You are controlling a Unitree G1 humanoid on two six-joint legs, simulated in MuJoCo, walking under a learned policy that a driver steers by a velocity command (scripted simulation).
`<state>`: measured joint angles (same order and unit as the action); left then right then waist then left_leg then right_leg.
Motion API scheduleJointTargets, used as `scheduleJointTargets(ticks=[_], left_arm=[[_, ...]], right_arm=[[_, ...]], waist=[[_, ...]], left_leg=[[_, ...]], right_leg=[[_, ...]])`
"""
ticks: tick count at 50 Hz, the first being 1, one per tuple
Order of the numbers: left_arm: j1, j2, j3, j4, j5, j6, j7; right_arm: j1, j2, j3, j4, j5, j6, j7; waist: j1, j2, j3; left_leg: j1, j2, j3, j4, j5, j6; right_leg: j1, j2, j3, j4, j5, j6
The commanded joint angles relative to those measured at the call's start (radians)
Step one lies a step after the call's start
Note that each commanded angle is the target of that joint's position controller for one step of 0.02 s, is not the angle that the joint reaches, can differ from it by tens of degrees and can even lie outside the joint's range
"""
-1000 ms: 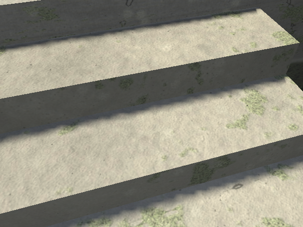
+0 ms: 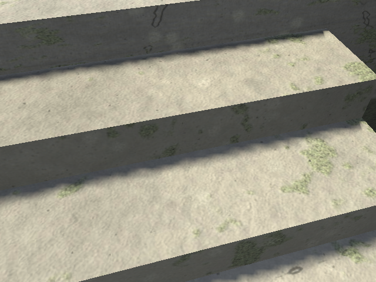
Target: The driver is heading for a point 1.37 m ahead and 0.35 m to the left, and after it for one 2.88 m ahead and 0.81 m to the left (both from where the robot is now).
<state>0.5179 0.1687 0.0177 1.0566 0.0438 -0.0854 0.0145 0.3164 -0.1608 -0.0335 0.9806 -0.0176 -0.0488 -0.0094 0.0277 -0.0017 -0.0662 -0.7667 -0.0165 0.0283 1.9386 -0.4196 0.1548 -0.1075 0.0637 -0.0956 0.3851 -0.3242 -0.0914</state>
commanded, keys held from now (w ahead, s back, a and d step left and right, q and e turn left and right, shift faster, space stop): w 0.72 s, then w+q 0.28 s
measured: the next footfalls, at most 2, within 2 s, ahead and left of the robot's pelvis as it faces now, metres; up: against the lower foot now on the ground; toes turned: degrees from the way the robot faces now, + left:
left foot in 0.22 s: +0.28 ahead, +0.08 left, +0.18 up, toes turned +5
right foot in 0.74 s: +0.67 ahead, -0.10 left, +0.36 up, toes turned -7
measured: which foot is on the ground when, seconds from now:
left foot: up 0.00-0.20, down 0.22-0.78, up 0.80-1.00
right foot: down 0.00-0.22, up 0.24-0.72, down 0.74-1.00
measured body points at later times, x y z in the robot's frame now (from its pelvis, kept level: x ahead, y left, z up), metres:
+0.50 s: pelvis +0.28 +0.02 +0.16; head +0.28 +0.02 +0.61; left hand +0.47 +0.22 +0.07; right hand +0.18 -0.20 +0.01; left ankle +0.24 +0.08 -0.56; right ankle +0.34 -0.11 -0.33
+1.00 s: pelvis +0.62 -0.03 +0.32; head +0.62 -0.02 +0.77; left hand +0.61 +0.22 +0.18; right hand +0.81 -0.24 +0.24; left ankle +0.61 +0.09 -0.16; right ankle +0.63 -0.09 -0.38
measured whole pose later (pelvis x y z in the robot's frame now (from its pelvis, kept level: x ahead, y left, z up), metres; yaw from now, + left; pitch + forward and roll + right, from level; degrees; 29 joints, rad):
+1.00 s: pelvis +0.62 -0.03 +0.32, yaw +7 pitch +2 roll -3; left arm 0.32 0.20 0.06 1.03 0.04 -0.11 -0.02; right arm 0.14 -0.17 -0.06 0.71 -0.02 -0.08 -0.01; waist -0.03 0.03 -0.04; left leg -0.99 -0.01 -0.08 1.92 -0.11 0.15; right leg -0.39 -0.01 -0.28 0.73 -0.38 -0.09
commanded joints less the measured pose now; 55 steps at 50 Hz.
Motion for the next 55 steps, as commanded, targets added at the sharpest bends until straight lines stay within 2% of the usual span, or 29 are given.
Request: scheduleJointTargets(ticks=[1, 5, 7, 8, 10, 11, 12, 13, 14, 16, 18, 20, 24, 28, 32, 34, 35, 36, 37, 38, 39, 40, 42, 43, 45, 47, 50, 51, 55], left_arm=[[0.138, 0.034, -0.01, 0.073, 0.013, -0.015, -0.02], [0.065, 0.013, -0.06, 0.097, -0.033, -0.022, -0.025], [0.07, 0.025, -0.068, 0.099, -0.084, -0.02, 0.018], [0.069, 0.066, -0.062, 0.072, -0.105, -0.028, 0.023], [0.119, 0.263, -0.003, 0.076, -0.121, -0.061, 0.024], [0.086, 0.28, 0.018, 0.059, -0.115, -0.059, 0.007], [0.095, 0.219, 0.027, 0.002, -0.077, -0.071, -0.02], [-0.034, 0.131, 0.033, -0.068, -0.046, -0.068, -0.068], [-0.082, 0.1, 0.037, -0.153, 0.015, -0.071, -0.085], [-0.223, -0.002, 0.016, -0.259, 0.029, -0.054, -0.065], [-0.193, -0.073, -0.004, -0.281, -0.002, -0.02, -0.035], [-0.213, -0.135, -0.031, -0.309, -0.009, 0.006, -0.023], [-0.314, -0.072, -0.026, -0.34, -0.01, 0.032, -0.023], [-0.559, -0.105, -0.043, -0.454, 0.001, 0.033, 0.007], [-0.856, -0.111, -0.077, -0.638, -0.009, 0.022, -0.016], [-0.818, -0.127, -0.095, -0.639, -0.027, 0.041, -0.045], [-0.711, -0.116, -0.085, -0.596, -0.054, 0.031, -0.05], [-0.533, -0.06, -0.052, -0.538, -0.068, 0.033, -0.042], [-0.295, -0.014, -0.02, -0.477, -0.064, 0.045, -0.03], [-0.175, 0.069, 0.015, -0.419, -0.041, 0.044, -0.014], [-0.076, 0.165, 0.05, -0.382, -0.003, 0.037, -0.001], [-0.107, 0.228, 0.078, -0.363, -0.009, 0.058, 0.003], [-0.33, 0.126, 0.063, -0.3, -0.038, 0.035, -0.021], [-0.333, 0.05, 0.048, -0.238, -0.025, 0.015, -0.02], [-0.301, -0.074, 0.015, -0.142, 0.009, -0.016, -0.022], [-0.224, -0.07, 0.018, -0.073, 0.0, -0.039, -0.028], [-0.215, -0.043, 0.009, -0.063, -0.009, -0.07, -0.047], [-0.145, -0.011, 0.013, -0.035, 0.001, -0.083, -0.051], [-0.013, 0.067, 0.021, -0.005, -0.001, -0.085, -0.044]], right_arm=[[-0.256, 0.1, 0.053, -0.224, 0.007, -0.015, -0.01], [-0.444, 0.118, 0.124, -0.397, 0.027, 0.012, -0.011], [-0.42, 0.096, 0.133, -0.404, 0.031, 0.032, -0.009], [-0.327, 0.057, 0.125, -0.361, 0.049, 0.037, -0.017], [-0.036, 0.0, 0.089, -0.269, 0.066, 0.051, -0.041], [0.088, -0.064, 0.058, -0.223, 0.029, 0.047, -0.038], [0.173, -0.165, 0.018, -0.176, -0.019, 0.042, -0.039], [0.197, -0.274, -0.026, -0.126, -0.028, 0.057, -0.045], [0.054, -0.251, -0.04, -0.122, -0.006, 0.033, -0.036], [-0.032, -0.084, -0.022, -0.032, 0.001, -0.016, -0.005], [-0.022, 0.061, 0.011, 0.053, -0.028, -0.049, 0.0], [0.051, 0.066, 0.014, 0.114, -0.016, -0.06, 0.012], [0.084, 0.011, 0.025, 0.097, -0.001, -0.088, 0.026], [0.302, -0.065, 0.01, 0.133, -0.011, -0.098, 0.009], [0.414, -0.048, 0.017, 0.153, -0.007, -0.069, -0.033], [0.399, -0.041, 0.018, 0.135, 0.04, -0.045, -0.054], [0.323, -0.063, 0.028, 0.078, 0.042, -0.057, -0.044], [0.338, -0.17, 0.006, 0.056, 0.034, -0.073, -0.034], [0.293, -0.262, -0.024, 0.036, 0.033, -0.094, -0.015], [0.261, -0.269, -0.043, 0.018, 0.058, -0.118, 0.013], [0.296, -0.198, -0.032, -0.033, 0.081, -0.136, 0.038], [0.19, -0.188, -0.063, -0.058, 0.042, -0.143, 0.052], [0.083, -0.034, -0.045, -0.175, -0.01, -0.106, 0.035], [0.019, 0.004, -0.035, -0.224, -0.029, -0.099, 0.019], [0.008, 0.052, -0.013, -0.262, -0.018, -0.061, 0.0], [-0.015, 0.13, 0.021, -0.285, -0.004, -0.03, 0.001], [-0.081, 0.085, 0.014, -0.289, 0.002, -0.001, -0.006], [-0.117, 0.103, 0.015, -0.291, 0.005, 0.006, -0.016], [-0.367, 0.11, 0.03, -0.409, -0.011, 0.009, -0.036]], waist=[[-0.006, 0.016, 0.191], [-0.073, 0.012, 0.308], [-0.066, -0.037, 0.26], [-0.094, -0.019, 0.127], [-0.236, -0.245, -0.125], [-0.293, -0.257, -0.2], [-0.279, -0.086, -0.254], [-0.264, 0.239, -0.243], [-0.156, 0.151, -0.181], [-0.047, -0.075, 0.07], [0.03, -0.083, 0.129], [0.057, -0.054, 0.158], [0.042, -0.023, 0.149], [-0.058, 0.082, 0.14], [-0.132, 0.1, 0.198], [-0.126, 0.062, 0.1], [-0.052, 0.037, 0.02], [0.016, 0.098, -0.135], [0.132, 0.22, -0.272], [0.187, 0.23, -0.36], [0.193, 0.006, -0.447], [0.181, -0.16, -0.487], [0.016, 0.072, -0.212], [-0.006, 0.07, -0.052], [-0.081, 0.058, 0.071], [-0.111, 0.019, 0.09], [-0.112, 0.049, 0.136], [-0.084, -0.026, 0.112], [-0.047, -0.027, 0.139]], left_leg=[[-0.672, 0.002, -0.066, 0.406, -0.074, 0.04], [-0.52, 0.045, 0.103, -0.008, -0.037, 0.029], [-0.041, 0.037, 0.214, -0.372, -0.011, -0.001], [0.247, -0.028, 0.281, -0.504, -0.005, 0.003], [0.437, -0.086, 0.212, -0.647, -0.025, 0.026], [0.493, -0.1, 0.131, -0.837, -0.07, 0.05], [0.682, 0.066, -0.278, -1.016, -0.209, 0.142], [0.713, 0.28, -0.855, -1.509, -0.139, 0.292], [0.603, 0.289, -0.979, -1.63, -0.232, 0.259], [0.357, 0.274, -0.699, -1.562, -0.38, 0.124], [0.274, 0.218, -0.453, -1.54, -0.146, 0.061], [0.319, 0.173, -0.269, -1.563, 0.008, 0.014], [0.272, 0.146, -0.136, -1.644, 0.21, 0.023], [0.678, 0.219, -0.238, -1.681, 0.269, 0.073], [0.81, 0.226, -0.2, -1.851, 0.364, 0.048], [0.687, 0.201, -0.07, -2.01, 0.757, 0.06], [0.601, 0.188, -0.009, -1.877, 1.379, 0.065], [0.657, 0.242, -0.023, -1.688, 1.759, 0.052], [0.767, 0.272, -0.039, -1.471, 1.886, 0.035], [0.659, 0.224, -0.043, -1.206, 1.748, -0.015], [0.328, 0.074, -0.05, -0.769, 1.268, -0.067], [0.287, -0.101, -0.095, -0.283, 0.367, -0.087], [0.077, 0.032, -0.143, -0.048, 0.419, -0.079], [-0.02, 0.041, -0.124, 0.013, 0.397, -0.048], [-0.119, 0.043, -0.157, 0.076, 0.269, -0.007], [-0.26, 0.045, -0.188, 0.122, 0.284, 0.013], [-0.302, 0.012, -0.143, -0.03, 0.347, -0.004], [-0.387, -0.037, -0.081, 0.149, 0.312, 0.005], [-0.707, -0.033, -0.076, 0.301, 0.088, 0.037]], right_leg=[[0.157, -0.353, 0.293, -0.145, 0.136, -0.106], [-0.267, -0.244, 0.114, -0.359, 0.052, -0.008], [-0.418, -0.221, 0.059, -0.47, 0.681, -0.056], [-0.396, -0.202, -0.003, -0.346, 1.279, -0.064], [-0.061, -0.316, 0.042, -0.013, 1.932, -0.082], [0.057, -0.305, 0.042, 0.254, 1.904, -0.067], [-0.181, -0.226, 0.074, 0.601, 1.552, -0.047], [-0.455, 0.067, 0.091, 1.105, 0.282, -0.003], [-0.574, 0.024, 0.261, 1.422, 0.235, -0.026], [-0.74, -0.048, 0.219, 1.512, 0.321, -0.067], [-0.83, -0.053, 0.223, 1.634, 0.241, -0.085], [-0.971, -0.063, 0.236, 1.625, 0.169, -0.09], [-0.985, -0.101, 0.068, 1.468, 0.239, -0.035], [-1.407, -0.139, 0.018, 1.748, -0.029, -0.045], [-1.468, -0.187, -0.022, 1.454, -0.198, -0.046], [-0.932, -0.152, -0.136, 1.046, -0.127, -0.075], [-0.584, -0.064, -0.193, 0.882, -0.106, -0.085], [-0.365, 0.0, -0.199, 0.859, -0.078, -0.092], [-0.224, 0.015, -0.119, 0.727, -0.069, -0.108], [-0.03, -0.044, 0.052, 0.645, -0.064, -0.139], [0.216, -0.335, 0.564, 0.438, -0.136, -0.28], [0.131, -0.429, 0.965, 0.033, -0.031, -0.295], [-0.145, -0.439, 0.782, 0.033, -0.314, -0.211], [-0.278, -0.422, 0.663, 0.047, -0.307, -0.183], [-0.383, -0.374, 0.423, 0.022, -0.157, -0.113], [-0.327, -0.361, 0.296, -0.023, -0.023, -0.058], [-0.359, -0.319, 0.076, -0.091, 0.171, 0.001], [-0.275, -0.324, 0.068, -0.106, 0.236, -0.028], [0.005, -0.336, 0.016, -0.161, 0.249, -0.017]])
Over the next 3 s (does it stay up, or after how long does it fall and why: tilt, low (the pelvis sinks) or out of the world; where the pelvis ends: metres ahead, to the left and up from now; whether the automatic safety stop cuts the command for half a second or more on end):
stays up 1.76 0.47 0.71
